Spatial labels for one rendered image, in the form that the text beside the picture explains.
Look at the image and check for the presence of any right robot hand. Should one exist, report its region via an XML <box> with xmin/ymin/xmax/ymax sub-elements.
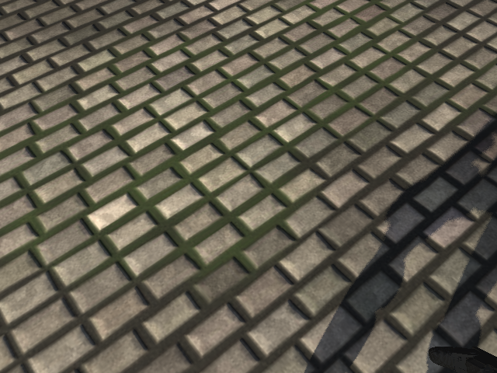
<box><xmin>429</xmin><ymin>347</ymin><xmax>497</xmax><ymax>373</ymax></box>

